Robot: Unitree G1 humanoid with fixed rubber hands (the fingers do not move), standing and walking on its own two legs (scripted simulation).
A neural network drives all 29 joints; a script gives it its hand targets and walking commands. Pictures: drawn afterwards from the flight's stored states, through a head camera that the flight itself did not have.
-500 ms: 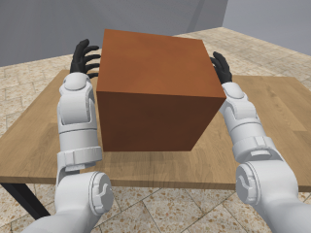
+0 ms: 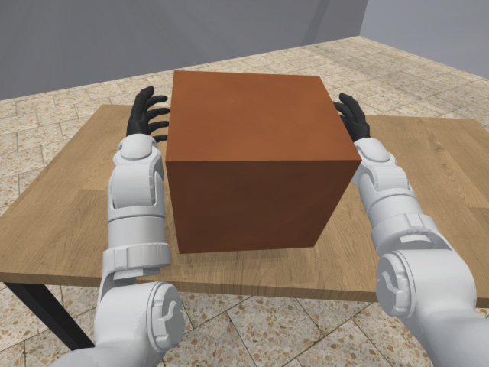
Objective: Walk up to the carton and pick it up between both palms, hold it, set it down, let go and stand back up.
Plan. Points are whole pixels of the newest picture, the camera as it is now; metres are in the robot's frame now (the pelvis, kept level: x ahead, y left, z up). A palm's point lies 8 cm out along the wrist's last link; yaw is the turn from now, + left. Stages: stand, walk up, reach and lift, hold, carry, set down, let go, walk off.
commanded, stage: set down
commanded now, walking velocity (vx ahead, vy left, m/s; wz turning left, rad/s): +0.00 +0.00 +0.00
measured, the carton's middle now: (249, 165) +0.40 +0.00 +0.16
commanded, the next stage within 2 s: none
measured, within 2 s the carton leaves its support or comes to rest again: neither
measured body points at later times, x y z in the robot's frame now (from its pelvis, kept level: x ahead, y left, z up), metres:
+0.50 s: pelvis +0.01 -0.01 +0.00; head -0.02 +0.00 +0.45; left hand +0.40 +0.16 +0.20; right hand +0.43 -0.19 +0.18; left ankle +0.00 +0.14 -0.75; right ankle +0.01 -0.08 -0.75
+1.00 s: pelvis +0.01 -0.01 +0.00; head +0.00 -0.01 +0.45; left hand +0.40 +0.15 +0.16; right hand +0.44 -0.20 +0.15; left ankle +0.00 +0.14 -0.75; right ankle +0.01 -0.08 -0.75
